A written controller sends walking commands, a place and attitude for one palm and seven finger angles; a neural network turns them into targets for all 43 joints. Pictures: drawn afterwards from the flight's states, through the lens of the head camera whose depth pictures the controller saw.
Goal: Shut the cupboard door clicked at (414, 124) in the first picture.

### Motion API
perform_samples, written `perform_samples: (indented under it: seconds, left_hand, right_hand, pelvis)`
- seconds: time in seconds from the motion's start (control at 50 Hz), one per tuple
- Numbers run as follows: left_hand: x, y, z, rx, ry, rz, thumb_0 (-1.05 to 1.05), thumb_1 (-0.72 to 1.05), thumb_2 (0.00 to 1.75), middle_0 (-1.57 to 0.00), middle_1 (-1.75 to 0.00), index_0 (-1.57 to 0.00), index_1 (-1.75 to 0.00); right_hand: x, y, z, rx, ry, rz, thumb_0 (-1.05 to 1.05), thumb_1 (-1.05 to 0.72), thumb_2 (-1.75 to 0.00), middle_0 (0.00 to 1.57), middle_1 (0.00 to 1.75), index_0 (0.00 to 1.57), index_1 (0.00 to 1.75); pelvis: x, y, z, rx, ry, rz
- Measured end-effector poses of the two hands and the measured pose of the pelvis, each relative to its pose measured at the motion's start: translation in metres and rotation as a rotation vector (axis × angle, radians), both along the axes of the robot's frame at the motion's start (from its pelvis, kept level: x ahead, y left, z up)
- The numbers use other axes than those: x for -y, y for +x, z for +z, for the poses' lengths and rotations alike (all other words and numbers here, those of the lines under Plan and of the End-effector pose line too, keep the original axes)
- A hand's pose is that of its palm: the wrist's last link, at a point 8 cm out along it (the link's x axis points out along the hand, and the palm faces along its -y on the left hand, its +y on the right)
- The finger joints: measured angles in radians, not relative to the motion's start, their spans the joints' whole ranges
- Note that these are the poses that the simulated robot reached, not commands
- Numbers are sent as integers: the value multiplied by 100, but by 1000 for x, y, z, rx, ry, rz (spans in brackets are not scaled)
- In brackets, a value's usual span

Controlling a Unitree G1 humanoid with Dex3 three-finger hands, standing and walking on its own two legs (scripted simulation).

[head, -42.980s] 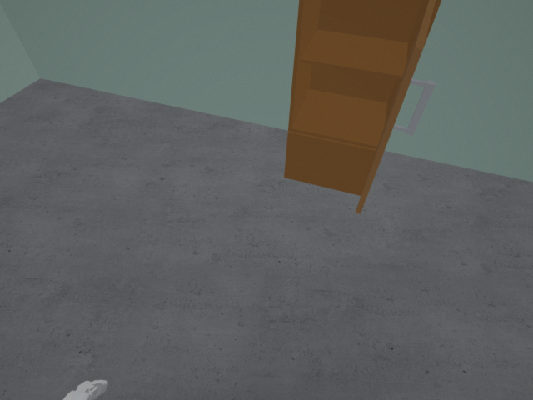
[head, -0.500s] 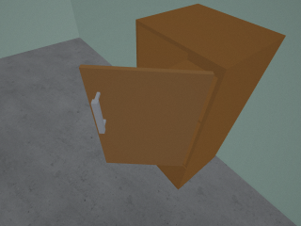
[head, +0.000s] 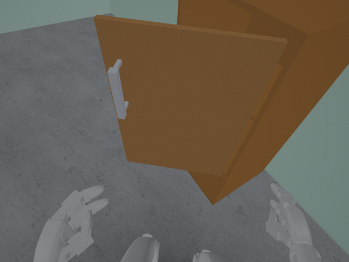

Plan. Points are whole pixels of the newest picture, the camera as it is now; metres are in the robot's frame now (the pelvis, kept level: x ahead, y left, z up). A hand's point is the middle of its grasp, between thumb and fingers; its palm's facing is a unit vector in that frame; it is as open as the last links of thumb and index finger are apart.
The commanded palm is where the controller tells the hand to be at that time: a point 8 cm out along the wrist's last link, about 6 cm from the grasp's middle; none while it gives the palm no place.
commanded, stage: raise the hand and make a fist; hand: left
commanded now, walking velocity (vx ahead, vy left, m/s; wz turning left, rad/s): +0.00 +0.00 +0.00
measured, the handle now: (120, 90) +0.50 +0.20 +0.09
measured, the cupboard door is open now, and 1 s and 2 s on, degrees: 49 49 49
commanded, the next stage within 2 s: bring the fist close to the handle in 1.48 s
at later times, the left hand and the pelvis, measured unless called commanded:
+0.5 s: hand (87, 205) +0.21 +0.19 +0.07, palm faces -0.03 -1.00 -0.02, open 3.7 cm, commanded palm +0.18 +0.25 +0.07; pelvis +0.01 +0.01 +0.01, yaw -1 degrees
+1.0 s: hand (73, 189) +0.23 +0.22 +0.09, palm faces -0.03 -1.00 -0.03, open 3.1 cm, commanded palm +0.21 +0.27 +0.10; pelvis +0.01 +0.03 +0.03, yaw +0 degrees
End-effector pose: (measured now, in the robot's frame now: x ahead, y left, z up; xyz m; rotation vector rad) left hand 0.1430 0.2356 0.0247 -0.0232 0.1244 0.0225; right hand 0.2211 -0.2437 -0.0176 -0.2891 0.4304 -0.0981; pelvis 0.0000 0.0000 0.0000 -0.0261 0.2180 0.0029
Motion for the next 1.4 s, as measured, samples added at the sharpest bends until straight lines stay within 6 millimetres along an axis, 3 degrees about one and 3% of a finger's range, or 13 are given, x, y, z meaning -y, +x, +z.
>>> perform_samples:
  seconds: [0.06, 0.14, 0.24, 0.32, 0.44, 0.56, 0.78, 0.9, 1.18, 1.4]
  left_hand:
    - [-5, -6, 13, 33, 39, 47, 2, 90, 90, -49, -61, -49, -61]
    - [-3, 10, 32, 129, 69, 5, 2, 90, 90, -56, -69, -56, -69]
    - [3, 38, 33, 70, 50, -89, 2, 90, 90, -65, -79, -65, -79]
    - [-2, 45, 34, 13, 35, -74, 2, 90, 90, -72, -87, -73, -87]
    - [-10, 47, 44, 57, 48, -48, 2, 90, 90, -83, -99, -83, -99]
    - [-12, 48, 43, 72, 41, -67, 2, 90, 90, -94, -111, -95, -111]
    - [-25, 55, 58, 105, 49, -52, 2, 90, 90, -114, -133, -115, -133]
    - [-31, 60, 62, 94, 49, -57, 2, 90, 90, -124, -143, -124, -143]
    - [-41, 77, 73, 106, 47, -65, 2, 90, 90, -130, -149, -130, -150]
    - [-36, 75, 68, 98, 41, -63, 2, 90, 90, -130, -150, -130, -150]
  right_hand:
    - [-15, 11, -8, -5, 13, 44, 1, -91, -90, 20, 30, 19, 30]
    - [-32, 10, -27, -58, 51, 77, 1, -91, -90, 20, 30, 20, 30]
    - [-39, -14, -47, -163, 116, 21, 1, -90, -90, 21, 30, 20, 30]
    - [-34, -37, -50, -232, 128, -49, 2, -90, -90, 21, 30, 20, 30]
    - [-17, -60, -47, -278, 73, -107, 2, -90, -90, 21, 30, 20, 30]
    - [-10, -60, -36, -259, 23, -124, 2, -90, -90, 21, 30, 20, 30]
    - [-41, -35, -10, -173, 37, -44, 2, -91, -90, 20, 30, 20, 30]
    - [-56, -32, -4, -168, 50, -4, 1, -90, -90, 21, 30, 20, 30]
    - [-49, -50, -4, -227, 34, -28, 2, -90, -90, 21, 30, 20, 30]
    - [-39, -54, -4, -231, 24, -42, 2, -90, -90, 21, 30, 20, 30]
  pelvis:
    - [4, 2, -3, -12, -18, 15]
    - [6, 3, -5, -34, -35, 25]
    - [4, 5, -1, -46, -31, 12]
    - [1, 10, 7, -44, -22, -1]
    - [-8, 13, 11, -44, -21, -8]
    - [-16, 11, 12, -35, -29, -7]
    - [-27, 11, 23, -3, -43, 3]
    - [-31, 12, 28, 12, -47, 8]
    - [-34, 14, 36, 31, -46, 7]
    - [-32, 13, 35, 29, -41, 3]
